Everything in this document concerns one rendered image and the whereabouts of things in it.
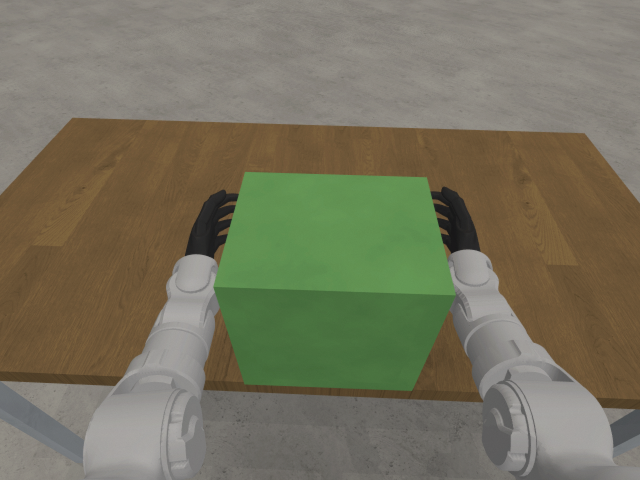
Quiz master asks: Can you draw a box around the left robot forearm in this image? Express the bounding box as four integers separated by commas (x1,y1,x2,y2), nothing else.
83,254,220,474

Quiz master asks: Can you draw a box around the robot right hand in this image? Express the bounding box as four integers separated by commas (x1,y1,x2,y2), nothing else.
431,187,481,254

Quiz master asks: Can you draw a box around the carton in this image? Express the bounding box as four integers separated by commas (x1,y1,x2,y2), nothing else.
213,172,456,391

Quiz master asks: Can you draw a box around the right robot upper arm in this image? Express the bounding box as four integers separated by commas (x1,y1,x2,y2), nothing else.
482,379,640,480

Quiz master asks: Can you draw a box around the robot left hand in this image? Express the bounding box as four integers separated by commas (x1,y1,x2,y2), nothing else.
185,190,239,259

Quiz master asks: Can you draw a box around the right robot forearm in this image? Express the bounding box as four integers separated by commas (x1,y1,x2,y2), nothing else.
447,250,613,458

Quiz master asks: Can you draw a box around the left robot upper arm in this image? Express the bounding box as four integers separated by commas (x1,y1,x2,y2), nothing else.
79,388,206,480

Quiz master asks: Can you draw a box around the table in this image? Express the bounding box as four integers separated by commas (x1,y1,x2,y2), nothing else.
0,118,640,463

